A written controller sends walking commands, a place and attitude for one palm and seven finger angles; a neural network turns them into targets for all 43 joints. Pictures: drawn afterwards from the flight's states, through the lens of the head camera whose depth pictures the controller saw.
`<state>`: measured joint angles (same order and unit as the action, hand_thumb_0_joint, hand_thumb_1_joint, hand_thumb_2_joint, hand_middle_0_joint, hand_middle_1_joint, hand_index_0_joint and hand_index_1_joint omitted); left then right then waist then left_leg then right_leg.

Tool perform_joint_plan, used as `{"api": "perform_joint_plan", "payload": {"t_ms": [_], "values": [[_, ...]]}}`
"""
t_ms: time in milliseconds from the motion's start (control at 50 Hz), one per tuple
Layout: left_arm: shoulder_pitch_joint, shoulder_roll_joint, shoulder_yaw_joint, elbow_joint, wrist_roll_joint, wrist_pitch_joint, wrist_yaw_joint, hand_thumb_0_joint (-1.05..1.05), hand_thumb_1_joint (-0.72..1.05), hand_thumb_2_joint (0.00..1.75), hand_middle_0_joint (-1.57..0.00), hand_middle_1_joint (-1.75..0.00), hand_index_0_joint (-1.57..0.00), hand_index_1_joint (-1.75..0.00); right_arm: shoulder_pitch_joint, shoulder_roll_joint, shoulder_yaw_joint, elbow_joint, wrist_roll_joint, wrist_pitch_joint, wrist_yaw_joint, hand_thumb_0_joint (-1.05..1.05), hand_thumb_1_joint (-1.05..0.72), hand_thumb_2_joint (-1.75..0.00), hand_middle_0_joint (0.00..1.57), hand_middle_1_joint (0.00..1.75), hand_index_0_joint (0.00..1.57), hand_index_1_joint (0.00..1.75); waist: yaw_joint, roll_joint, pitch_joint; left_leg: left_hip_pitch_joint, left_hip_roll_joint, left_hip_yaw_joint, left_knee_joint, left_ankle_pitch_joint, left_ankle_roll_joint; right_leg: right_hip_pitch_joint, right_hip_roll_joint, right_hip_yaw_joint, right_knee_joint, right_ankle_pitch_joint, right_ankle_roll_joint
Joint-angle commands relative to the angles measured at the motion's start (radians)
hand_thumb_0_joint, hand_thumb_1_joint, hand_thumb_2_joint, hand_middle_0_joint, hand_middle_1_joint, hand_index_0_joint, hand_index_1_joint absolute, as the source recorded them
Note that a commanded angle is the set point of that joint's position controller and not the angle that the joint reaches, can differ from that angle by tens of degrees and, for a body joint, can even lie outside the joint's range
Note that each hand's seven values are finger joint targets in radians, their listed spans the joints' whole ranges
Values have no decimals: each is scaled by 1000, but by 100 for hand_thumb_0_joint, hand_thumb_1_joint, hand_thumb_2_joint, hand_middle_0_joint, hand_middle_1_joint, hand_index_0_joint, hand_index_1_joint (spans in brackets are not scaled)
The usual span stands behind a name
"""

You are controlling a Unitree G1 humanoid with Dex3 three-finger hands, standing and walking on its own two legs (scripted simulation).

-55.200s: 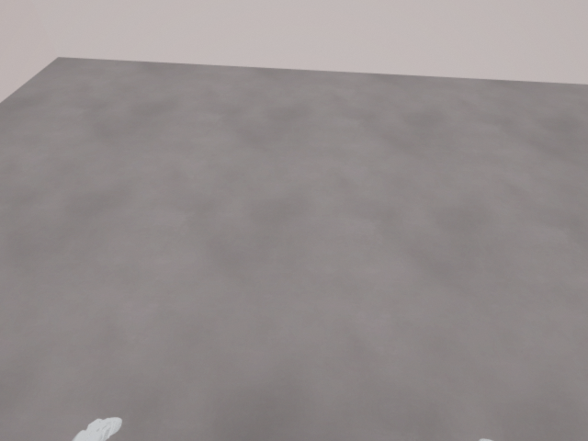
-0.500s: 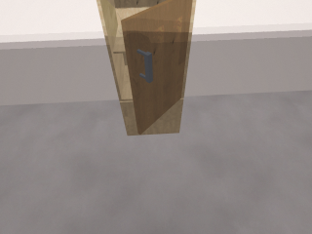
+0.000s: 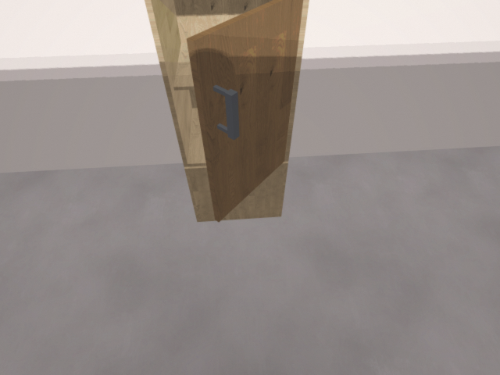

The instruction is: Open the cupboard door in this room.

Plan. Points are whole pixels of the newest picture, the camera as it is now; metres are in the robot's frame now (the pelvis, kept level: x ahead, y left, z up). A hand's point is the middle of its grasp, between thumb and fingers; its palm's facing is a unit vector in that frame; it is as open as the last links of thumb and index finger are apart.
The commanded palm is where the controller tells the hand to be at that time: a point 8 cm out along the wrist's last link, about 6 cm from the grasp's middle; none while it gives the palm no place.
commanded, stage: look to check the result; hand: left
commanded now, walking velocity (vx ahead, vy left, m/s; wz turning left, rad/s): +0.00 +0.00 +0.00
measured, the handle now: (226, 112) +0.65 +0.09 +0.06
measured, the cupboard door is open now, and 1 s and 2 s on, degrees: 46 46 46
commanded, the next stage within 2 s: walk to a spot facing it in 0.52 s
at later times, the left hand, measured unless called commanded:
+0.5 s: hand out of the picture +0.02 +0.17 -0.17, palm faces +0.03 -0.98 -0.20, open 7.4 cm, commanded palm none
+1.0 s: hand out of the picture +0.06 +0.17 -0.18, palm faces -0.08 -0.97 -0.23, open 7.4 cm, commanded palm none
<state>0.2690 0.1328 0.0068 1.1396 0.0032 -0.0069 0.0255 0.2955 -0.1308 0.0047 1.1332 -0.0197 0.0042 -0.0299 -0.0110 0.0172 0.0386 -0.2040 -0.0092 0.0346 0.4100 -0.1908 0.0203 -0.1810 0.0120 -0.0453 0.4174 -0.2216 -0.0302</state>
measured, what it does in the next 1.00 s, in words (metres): stands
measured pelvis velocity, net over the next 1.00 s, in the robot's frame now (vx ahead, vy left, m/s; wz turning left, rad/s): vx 0.01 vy -0.02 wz -0.14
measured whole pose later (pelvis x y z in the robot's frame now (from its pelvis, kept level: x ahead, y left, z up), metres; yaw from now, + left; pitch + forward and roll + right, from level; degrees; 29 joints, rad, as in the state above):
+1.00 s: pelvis +0.01 -0.02 -0.01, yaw -8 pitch +0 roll +1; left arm 0.21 0.18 0.07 1.05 0.02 0.05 -0.01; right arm 0.20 -0.18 -0.04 1.03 -0.02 0.02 -0.05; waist 0.01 0.00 0.09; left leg -0.23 0.05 0.16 0.52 -0.29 0.00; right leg -0.33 0.05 0.03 0.71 -0.37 -0.04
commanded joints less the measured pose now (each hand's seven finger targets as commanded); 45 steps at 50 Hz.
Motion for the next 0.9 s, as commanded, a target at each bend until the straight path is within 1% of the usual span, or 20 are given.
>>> {"api": "perform_joint_plan", "payload": {"t_ms": [0,80,100,220,300,380,440,500,520,560,580,620,660,680,700,740,780,800,840,880], "values": [[73,112,23,-24,4,-11,12,0,90,90,-20,-30,-20,-30,65,-97,-20,-18,1,-12,-9,0,-90,-90,20,30,20,30,7,-16,13,5,102,-96,-76,56,15,-10,-109,100,-94,48,-19],[78,115,23,-21,3,-13,13,0,90,90,-20,-30,-20,-30,54,-109,-20,-18,3,-14,-12,0,-90,-90,20,30,20,30,10,-6,13,25,104,-99,-75,87,16,-9,-109,97,-93,70,-19],[71,114,22,-17,3,-12,12,0,90,90,-20,-30,-20,-30,54,-103,-19,-15,2,-13,-12,0,-90,-90,20,30,20,30,6,-10,12,24,106,-97,-76,87,15,-4,-110,97,-93,74,-18],[66,116,21,-14,4,-11,12,0,90,90,-20,-30,-20,-30,46,-108,-17,-10,2,-13,-12,0,-90,-90,20,30,20,30,6,-14,47,18,106,-99,-90,78,14,-10,-109,96,-101,64,-16],[66,124,22,-14,4,-13,11,0,90,90,-20,-30,-20,-30,31,-117,-18,-13,2,-13,-11,0,-90,-90,20,30,20,30,7,-11,33,32,106,-97,-86,82,15,-5,-113,97,-107,68,-16],[59,137,25,-19,4,-17,10,0,90,90,-20,-30,-20,-30,20,-135,-21,-18,3,-14,-11,0,-90,-90,20,30,20,30,8,-32,28,44,106,-95,-85,93,15,-1,-112,99,-113,79,-17],[49,141,24,-20,2,-18,10,0,90,90,-20,-30,-20,-30,16,-136,-19,-14,1,-16,-11,0,-90,-90,20,30,20,30,6,-22,14,49,105,-95,-85,114,13,18,-115,103,-110,110,-18],[43,148,24,-20,2,-18,10,0,90,90,-20,-30,-20,-30,3,-141,-20,-15,1,-14,-11,0,-90,-90,20,30,20,30,6,-12,24,51,106,-94,-84,111,12,13,-117,101,-116,109,-19],[44,149,24,-21,3,-19,9,0,90,90,-20,-30,-20,-30,4,-141,-20,-14,1,-15,-11,0,-90,-90,20,30,20,30,6,-8,15,55,107,-93,-85,118,11,21,-117,104,-115,122,-20],[36,159,25,-22,2,-21,9,0,90,90,-20,-30,-20,-30,0,-148,-21,-15,2,-16,-11,0,-90,-90,20,30,20,30,6,-12,9,60,107,-91,-85,130,10,32,-119,102,-115,147,-21],[40,159,27,-23,3,-22,9,0,90,90,-20,-30,-20,-30,-7,-155,-23,-19,3,-14,-11,0,-90,-90,20,30,20,30,9,-29,12,66,107,-92,-81,123,11,22,-115,103,-119,138,-20],[31,159,26,-24,2,-21,9,0,90,90,-20,-30,-20,-30,-7,-152,-22,-15,1,-14,-11,0,-90,-90,20,30,20,30,7,-21,24,57,107,-90,-87,116,9,25,-118,104,-123,133,-20],[40,134,25,-24,2,-9,10,0,90,90,-20,-30,-20,-30,9,-121,-19,-13,0,-6,-15,0,-90,-90,20,30,20,30,5,-17,22,69,114,-68,-61,127,2,7,-118,119,-100,187,-19],[45,136,32,-31,3,-4,10,0,90,90,-20,-30,-20,-30,13,-123,-24,-16,2,0,-18,0,-90,-90,20,30,20,30,6,-30,21,73,117,-54,-38,112,1,-11,-115,128,-89,196,-22],[34,152,39,-38,5,3,8,0,90,90,-20,-30,-20,-30,15,-133,-31,-21,1,5,-20,0,-90,-90,20,30,20,30,3,-25,21,63,120,-40,-20,97,-2,-16,-120,138,-74,214,-26],[17,175,57,-61,9,13,3,0,90,90,-20,-30,-20,-30,8,-146,-44,-41,1,11,-23,0,-90,-90,20,30,20,30,2,-40,17,42,126,-18,10,73,-5,-26,-123,164,-46,254,-36],[13,180,69,-78,12,21,0,0,90,90,-20,-30,-20,-30,-9,-157,-56,-66,2,18,-25,0,-90,-90,20,30,20,30,4,-57,4,42,127,2,43,35,-8,-56,-123,190,-35,242,-43],[0,191,74,-91,13,26,-3,0,90,90,-20,-30,-20,-30,-8,-160,-61,-76,1,20,-26,0,-90,-90,20,30,20,30,-2,-54,8,36,130,6,53,19,-9,-70,-125,200,-26,239,-47],[-21,192,83,-115,14,33,-8,0,90,90,-20,-30,-20,-30,-12,-167,-68,-95,0,19,-28,0,-90,-90,20,30,20,30,-5,-35,6,38,147,-2,48,-3,-4,-108,-107,212,5,221,-49],[-29,176,87,-137,15,35,-12,0,90,90,-20,-30,-20,-30,-19,-188,-77,-111,-1,17,-30,0,-90,-90,20,30,20,30,-4,26,-6,64,199,-47,14,-10,18,-163,-61,186,72,178,-33]]}}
